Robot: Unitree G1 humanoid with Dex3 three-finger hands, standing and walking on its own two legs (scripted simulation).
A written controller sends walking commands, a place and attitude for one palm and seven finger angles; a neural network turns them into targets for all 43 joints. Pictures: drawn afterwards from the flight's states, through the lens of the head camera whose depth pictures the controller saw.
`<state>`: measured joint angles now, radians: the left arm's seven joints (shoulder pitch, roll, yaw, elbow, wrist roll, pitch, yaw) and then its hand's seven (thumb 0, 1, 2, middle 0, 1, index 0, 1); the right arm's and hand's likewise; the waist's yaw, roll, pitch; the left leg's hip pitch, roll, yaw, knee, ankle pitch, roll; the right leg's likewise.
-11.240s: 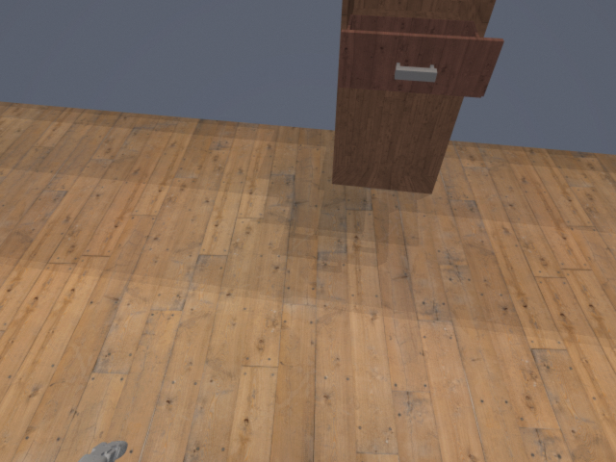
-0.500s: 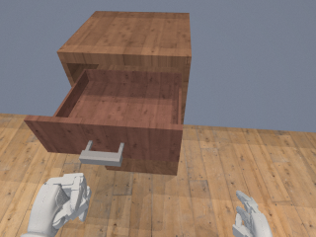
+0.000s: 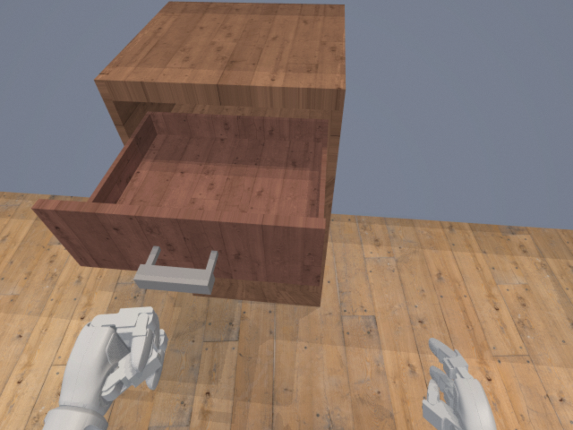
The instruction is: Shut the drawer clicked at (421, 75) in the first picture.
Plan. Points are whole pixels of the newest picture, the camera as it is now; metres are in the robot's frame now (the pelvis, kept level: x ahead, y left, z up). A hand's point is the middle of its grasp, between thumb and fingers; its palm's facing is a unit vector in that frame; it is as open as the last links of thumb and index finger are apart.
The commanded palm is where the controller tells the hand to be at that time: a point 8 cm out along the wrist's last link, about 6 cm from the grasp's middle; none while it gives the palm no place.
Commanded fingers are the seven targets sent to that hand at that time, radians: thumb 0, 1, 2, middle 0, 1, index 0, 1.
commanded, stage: bring the fist close to the handle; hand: left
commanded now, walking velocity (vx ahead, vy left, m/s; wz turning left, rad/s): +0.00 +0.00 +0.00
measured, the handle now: (179, 266) +0.35 +0.19 +0.02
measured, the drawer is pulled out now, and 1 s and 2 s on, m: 0.30 0.30 0.23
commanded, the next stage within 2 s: push the drawer shut in 1.10 s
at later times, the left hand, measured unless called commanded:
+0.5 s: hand (183, 330) +0.24 +0.16 +0.03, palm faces -0.06 -1.00 -0.04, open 3.3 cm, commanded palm +0.22 +0.22 +0.03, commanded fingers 0.00 0.90 0.90 -1.40 -1.60 -1.40 -1.60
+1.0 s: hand (191, 326) +0.26 +0.15 +0.01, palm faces -0.07 -1.00 -0.04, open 3.3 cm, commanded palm +0.23 +0.22 +0.01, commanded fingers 0.00 0.90 0.90 -1.40 -1.60 -1.40 -1.60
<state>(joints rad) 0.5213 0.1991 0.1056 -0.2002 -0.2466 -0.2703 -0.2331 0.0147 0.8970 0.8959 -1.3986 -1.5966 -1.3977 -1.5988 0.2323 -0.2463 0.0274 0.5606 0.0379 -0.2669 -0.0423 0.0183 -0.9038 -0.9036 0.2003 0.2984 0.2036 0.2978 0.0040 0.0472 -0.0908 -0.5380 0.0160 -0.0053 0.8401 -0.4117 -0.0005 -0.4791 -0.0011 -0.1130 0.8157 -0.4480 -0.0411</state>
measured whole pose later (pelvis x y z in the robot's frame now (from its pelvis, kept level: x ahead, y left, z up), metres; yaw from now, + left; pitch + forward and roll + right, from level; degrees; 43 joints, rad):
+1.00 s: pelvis -0.01 +0.01 -0.04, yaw -2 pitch +15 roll -1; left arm 0.22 0.19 0.08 0.08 -0.21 -0.38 -0.16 0.02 0.90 0.90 -1.40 -1.60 -1.40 -1.60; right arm 0.23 -0.24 0.02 0.53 0.02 -0.12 -0.02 0.02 -0.91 -0.90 0.20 0.30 0.20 0.30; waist -0.03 0.04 -0.14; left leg -0.84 0.02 0.02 1.06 -0.49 0.01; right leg -0.79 -0.01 -0.09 1.04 -0.52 -0.03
